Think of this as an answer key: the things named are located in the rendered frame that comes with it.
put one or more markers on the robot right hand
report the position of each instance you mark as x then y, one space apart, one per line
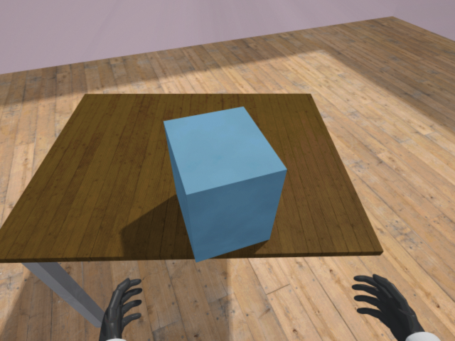
394 310

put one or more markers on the robot left hand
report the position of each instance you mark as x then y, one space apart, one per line
113 322

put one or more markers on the table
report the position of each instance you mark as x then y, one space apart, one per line
105 190

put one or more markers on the carton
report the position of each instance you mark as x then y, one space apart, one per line
228 180

